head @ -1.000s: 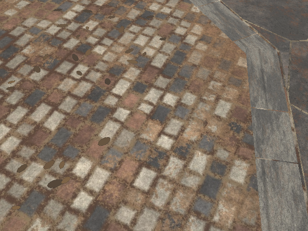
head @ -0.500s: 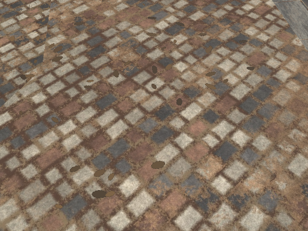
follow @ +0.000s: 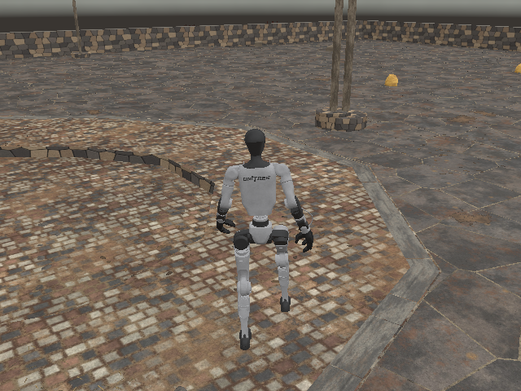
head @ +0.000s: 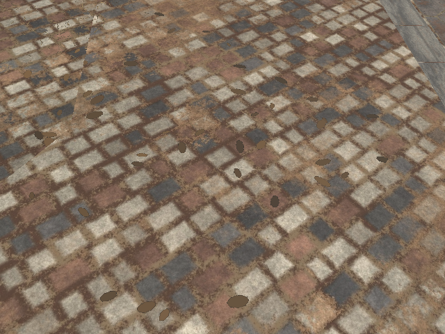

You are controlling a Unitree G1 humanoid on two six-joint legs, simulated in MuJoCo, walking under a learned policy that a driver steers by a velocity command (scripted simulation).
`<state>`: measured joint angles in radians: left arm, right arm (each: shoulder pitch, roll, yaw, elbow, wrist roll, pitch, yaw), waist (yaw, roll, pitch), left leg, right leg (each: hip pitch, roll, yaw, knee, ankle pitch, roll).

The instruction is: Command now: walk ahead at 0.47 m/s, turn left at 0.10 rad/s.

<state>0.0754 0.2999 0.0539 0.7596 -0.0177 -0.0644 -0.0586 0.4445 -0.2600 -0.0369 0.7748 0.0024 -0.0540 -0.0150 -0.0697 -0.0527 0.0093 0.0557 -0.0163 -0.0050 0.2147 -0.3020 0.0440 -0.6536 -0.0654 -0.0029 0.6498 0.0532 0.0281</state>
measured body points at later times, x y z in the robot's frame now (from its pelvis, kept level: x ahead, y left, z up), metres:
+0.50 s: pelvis +0.30 -0.03 +0.00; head +0.32 -0.02 +0.45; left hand +0.32 +0.25 -0.13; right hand +0.49 -0.28 -0.09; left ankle +0.47 +0.14 -0.69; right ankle +0.25 -0.13 -0.74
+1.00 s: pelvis +0.51 +0.04 +0.00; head +0.53 +0.05 +0.45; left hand +0.64 +0.30 -0.13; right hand +0.61 -0.22 -0.13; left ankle +0.54 +0.12 -0.74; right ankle +0.56 -0.12 -0.73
